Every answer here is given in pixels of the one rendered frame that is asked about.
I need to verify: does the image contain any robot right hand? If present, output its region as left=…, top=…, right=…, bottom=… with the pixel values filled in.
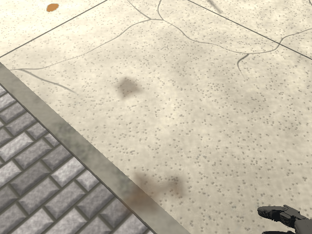
left=257, top=205, right=312, bottom=234

